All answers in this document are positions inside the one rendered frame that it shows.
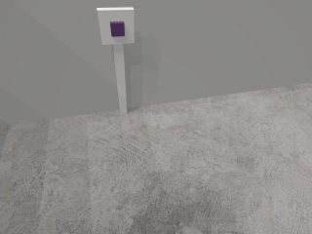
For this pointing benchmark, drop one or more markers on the button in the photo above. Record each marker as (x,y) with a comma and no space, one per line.
(117,28)

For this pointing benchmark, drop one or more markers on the panel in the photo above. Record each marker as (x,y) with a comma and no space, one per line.
(127,15)

